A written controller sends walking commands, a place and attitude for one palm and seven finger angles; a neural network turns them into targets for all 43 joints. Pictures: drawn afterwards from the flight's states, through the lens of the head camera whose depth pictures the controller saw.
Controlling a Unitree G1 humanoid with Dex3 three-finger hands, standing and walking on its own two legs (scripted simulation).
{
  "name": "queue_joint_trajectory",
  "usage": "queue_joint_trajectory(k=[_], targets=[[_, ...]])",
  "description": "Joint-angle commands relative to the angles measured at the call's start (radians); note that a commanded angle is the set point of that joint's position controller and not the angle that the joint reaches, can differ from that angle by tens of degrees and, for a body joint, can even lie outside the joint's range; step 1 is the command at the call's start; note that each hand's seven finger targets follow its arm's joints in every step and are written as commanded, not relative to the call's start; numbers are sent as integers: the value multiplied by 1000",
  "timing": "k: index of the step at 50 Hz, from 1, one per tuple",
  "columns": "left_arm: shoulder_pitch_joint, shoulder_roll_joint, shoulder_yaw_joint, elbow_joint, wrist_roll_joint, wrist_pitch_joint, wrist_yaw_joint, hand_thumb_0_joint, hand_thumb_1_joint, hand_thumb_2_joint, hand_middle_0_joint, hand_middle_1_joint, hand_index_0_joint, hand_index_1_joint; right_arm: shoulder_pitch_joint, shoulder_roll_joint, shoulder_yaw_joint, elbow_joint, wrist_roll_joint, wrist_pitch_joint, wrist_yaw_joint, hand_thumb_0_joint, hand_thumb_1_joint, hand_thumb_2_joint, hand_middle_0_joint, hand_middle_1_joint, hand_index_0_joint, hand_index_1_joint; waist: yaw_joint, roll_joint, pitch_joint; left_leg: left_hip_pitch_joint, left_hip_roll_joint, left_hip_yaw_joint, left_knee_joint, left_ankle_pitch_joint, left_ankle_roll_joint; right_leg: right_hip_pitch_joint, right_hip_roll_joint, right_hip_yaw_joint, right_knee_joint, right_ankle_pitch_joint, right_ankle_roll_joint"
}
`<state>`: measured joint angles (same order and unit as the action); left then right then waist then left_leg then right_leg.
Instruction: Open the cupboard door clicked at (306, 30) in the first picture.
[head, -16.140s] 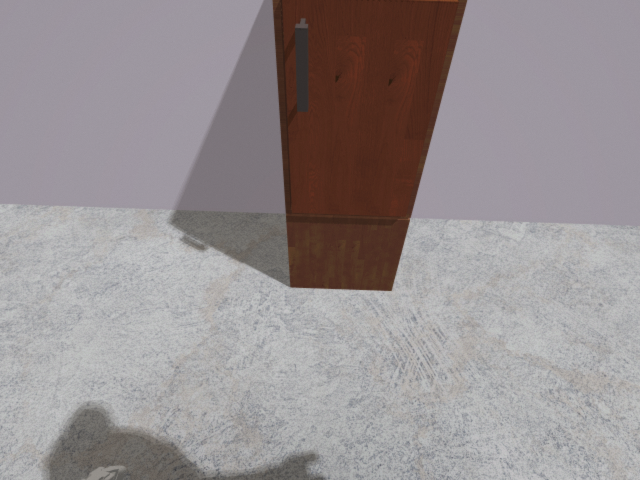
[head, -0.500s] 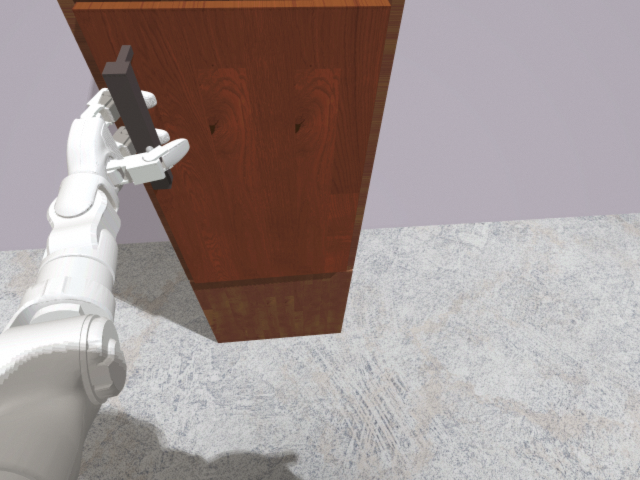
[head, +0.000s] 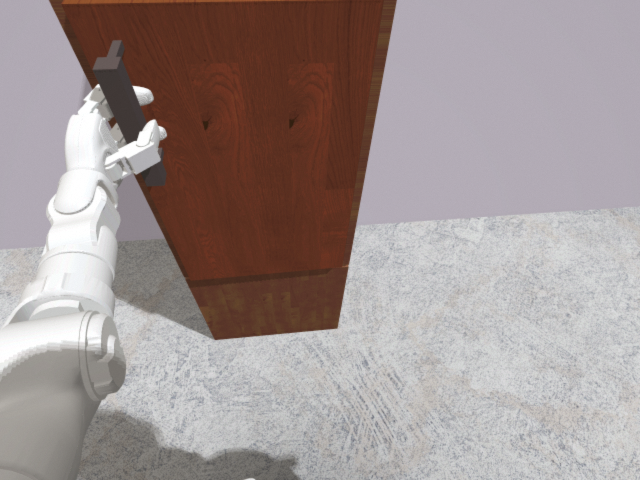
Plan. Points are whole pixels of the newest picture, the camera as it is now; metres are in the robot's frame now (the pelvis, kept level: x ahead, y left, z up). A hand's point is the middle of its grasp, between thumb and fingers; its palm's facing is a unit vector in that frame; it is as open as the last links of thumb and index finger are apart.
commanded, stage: pull the door open along its arc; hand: left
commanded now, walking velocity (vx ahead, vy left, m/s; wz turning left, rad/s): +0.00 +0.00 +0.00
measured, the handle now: (138, 118) +0.55 +0.20 +0.14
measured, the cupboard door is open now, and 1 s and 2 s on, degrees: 1 46 45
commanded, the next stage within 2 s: open thumb and fingers to let go in 0.86 s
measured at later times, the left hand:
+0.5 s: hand (180, 217) +0.38 +0.13 +0.15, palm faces +0.16 -0.98 +0.09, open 6.6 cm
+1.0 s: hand (272, 277) +0.30 +0.03 +0.15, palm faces +0.39 -0.92 -0.01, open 7.0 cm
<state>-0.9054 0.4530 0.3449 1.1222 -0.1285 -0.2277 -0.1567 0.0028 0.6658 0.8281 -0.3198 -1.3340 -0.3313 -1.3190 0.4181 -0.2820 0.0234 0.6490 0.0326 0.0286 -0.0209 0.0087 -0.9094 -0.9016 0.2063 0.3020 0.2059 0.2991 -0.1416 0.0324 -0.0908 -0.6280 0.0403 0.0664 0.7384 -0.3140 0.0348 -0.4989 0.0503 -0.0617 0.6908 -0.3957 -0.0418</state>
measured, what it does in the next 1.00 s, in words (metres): shifts its weight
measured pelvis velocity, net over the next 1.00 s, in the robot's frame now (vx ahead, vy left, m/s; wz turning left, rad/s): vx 0.03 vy -0.05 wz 0.06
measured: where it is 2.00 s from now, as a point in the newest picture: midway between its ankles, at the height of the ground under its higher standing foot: outside the picture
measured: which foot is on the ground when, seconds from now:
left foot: down 0.00-1.00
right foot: down 0.00-1.00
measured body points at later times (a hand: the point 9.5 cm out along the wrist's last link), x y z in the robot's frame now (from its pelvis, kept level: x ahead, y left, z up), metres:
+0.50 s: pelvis +0.02 +0.00 +0.01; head +0.02 -0.02 +0.46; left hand +0.36 +0.18 +0.15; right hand +0.18 -0.24 -0.08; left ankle +0.03 +0.10 -0.71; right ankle -0.04 -0.09 -0.71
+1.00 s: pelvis +0.03 -0.05 +0.01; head -0.01 -0.09 +0.46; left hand +0.27 +0.08 +0.15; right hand +0.23 -0.24 -0.08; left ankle +0.03 +0.10 -0.71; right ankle -0.04 -0.09 -0.71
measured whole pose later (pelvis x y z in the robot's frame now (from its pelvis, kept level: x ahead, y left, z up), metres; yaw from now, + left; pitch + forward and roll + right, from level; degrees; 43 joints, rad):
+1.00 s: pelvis +0.03 -0.05 +0.01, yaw +4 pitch -2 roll +1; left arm 0.12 -0.07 -0.26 -0.27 -0.01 0.28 0.56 0.00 0.59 0.73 -0.28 -1.26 -0.28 -1.29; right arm 0.12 -0.20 0.05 0.61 -0.01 0.16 0.03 0.01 -0.91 -0.90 0.20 0.30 0.20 0.30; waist 0.00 0.06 -0.07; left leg -0.25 0.02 -0.01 0.59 -0.30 -0.02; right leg -0.11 0.06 -0.11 0.55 -0.41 -0.10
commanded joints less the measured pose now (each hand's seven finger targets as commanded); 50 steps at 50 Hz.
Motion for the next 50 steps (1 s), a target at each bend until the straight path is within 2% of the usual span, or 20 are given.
queue_joint_trajectory(k=[1,8,10,14,16,17,19,20,23,25,26,28,32,33,37,41,43,47,48,50], targets=[[-331,201,16,-264,-25,-64,-18,0,900,900,-400,-1350,-400,-1350,60,-157,-63,-106,0,-28,-8,0,-900,-900,200,300,200,300,50,39,-383,378,-30,-85,-45,330,18,38,10,48,-87,427,25],[-46,144,0,-463,-65,-7,-26,0,900,900,-400,-1350,-400,-1350,-1,-150,-67,-168,20,-27,-5,0,-900,-900,200,300,200,300,100,-17,-352,379,-31,-62,-74,377,26,133,10,44,-102,506,24],[62,125,-3,-559,-79,16,-24,0,900,900,-400,-1350,-400,-1350,-31,-141,-66,-188,25,-31,-3,0,-900,-900,200,300,200,300,127,-11,-340,386,-31,-55,-88,399,24,165,6,44,-104,544,26],[227,70,-21,-725,-105,73,-9,0,900,900,-400,-1350,-400,-1350,-89,-129,-64,-216,33,-39,0,0,-900,-900,200,300,200,300,142,-31,-282,391,-33,-41,-106,404,27,199,-2,45,-122,594,34],[355,23,-40,-852,-114,100,3,0,900,900,-400,-1350,-400,-1350,-121,-118,-62,-238,37,-46,4,0,-900,-900,200,300,200,300,164,-28,-301,427,-30,-43,-115,462,22,230,-4,38,-116,625,31],[381,-4,24,-930,-144,127,81,0,900,900,-400,-1350,-400,-1350,-157,-95,-59,-249,36,-55,7,0,-900,-900,200,300,200,300,212,-33,-302,420,-31,-36,-120,465,15,244,-4,30,-126,615,32],[486,-115,-44,-1034,-127,177,191,0,900,900,-400,-1350,-400,-1350,-199,-81,-51,-250,32,-66,19,0,-900,-900,200,300,200,300,204,-3,-251,433,-25,-37,-137,472,5,238,-5,18,-131,588,29],[516,-145,-41,-1092,-121,202,248,0,900,900,-400,-1350,-400,-1350,-217,-73,-50,-249,27,-67,24,0,-900,-900,200,300,200,300,209,-29,-241,438,-23,-38,-138,483,1,238,-7,10,-135,584,30],[630,-244,-138,-1250,-66,258,375,0,900,900,-400,-1350,-400,-1350,-265,-67,-48,-254,7,-53,34,0,-900,-900,200,300,200,300,200,-87,-224,461,-16,-42,-147,494,-4,270,-15,8,-140,590,31],[691,-330,-212,-1358,-32,306,448,0,900,900,-400,-1350,-400,-1350,-302,-52,-44,-264,-3,-38,40,0,-900,-900,200,300,200,300,198,-72,-219,483,-16,-38,-152,485,-8,283,-25,12,-146,608,33],[702,-347,-228,-1393,-14,327,485,0,900,900,-400,-1350,-400,-1350,-312,-46,-42,-260,-10,-26,40,0,-900,-900,200,300,200,300,194,-71,-214,487,-15,-40,-155,479,-12,290,-29,13,-150,607,31],[727,-414,-318,-1447,41,372,555,0,900,900,-400,-1350,-400,-1350,-338,-39,-39,-258,-25,-5,40,0,-900,-900,200,300,200,300,173,-95,-168,487,-15,-47,-153,441,-10,285,-35,14,-167,579,31],[834,-515,-428,-1550,105,436,659,0,900,900,-400,-1350,-400,-1350,-389,-11,-30,-256,-41,33,54,0,-900,-900,200,300,200,300,181,-67,-165,498,-22,-53,-152,443,-18,330,-59,25,-179,646,27],[874,-530,-451,-1541,128,451,679,0,900,900,-400,-1350,-400,-1350,-397,-9,-32,-251,-49,42,56,0,-900,-900,200,300,200,300,180,-98,-145,490,-23,-59,-141,439,-16,330,-60,27,-188,651,26],[937,-596,-539,-1569,203,493,733,0,900,900,-400,-1350,-400,-1350,-443,7,-24,-244,-55,77,71,0,-900,-900,200,300,200,300,184,-88,-119,479,-35,-65,-134,419,-20,335,-78,47,-195,690,25],[1075,-647,-610,-1657,162,497,705,0,900,900,-400,-1350,-400,-1350,-475,22,-17,-257,-48,96,76,0,-900,-900,200,300,200,300,189,-104,-117,483,-39,-70,-129,402,-20,368,-91,57,-205,789,38],[990,-667,-640,-1647,151,493,703,0,900,900,-400,-1350,-400,-1350,-487,24,-11,-245,-43,94,71,0,-900,-900,200,300,200,300,170,-128,-67,478,-41,-77,-126,369,-17,338,-97,67,-229,772,45],[842,-624,-587,-1557,148,472,728,0,900,900,-400,-1350,-400,-1350,-509,19,-5,-216,-48,80,50,0,-900,-900,200,300,200,300,162,-146,-24,464,-57,-91,-131,282,-11,289,-109,96,-277,600,54],[746,-584,-553,-1526,149,463,737,0,900,900,-400,-1350,-400,-1350,-511,20,-2,-198,-45,77,41,0,-900,-900,200,300,200,300,151,-158,13,457,-60,-96,-132,259,-9,265,-113,110,-305,534,54],[765,-595,-549,-1504,155,450,742,0,760,840,-390,-1335,-390,-1335,-508,23,-8,-197,-53,67,33,0,-900,-900,200,300,200,300,169,-143,-24,463,-65,-98,-133,257,-9,292,-124,126,-305,532,56]])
